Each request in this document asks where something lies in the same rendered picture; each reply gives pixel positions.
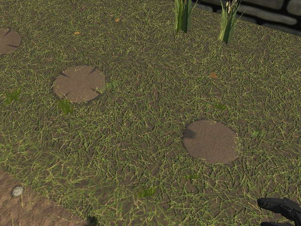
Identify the robot right hand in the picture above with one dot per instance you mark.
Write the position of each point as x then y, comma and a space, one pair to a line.
286, 207

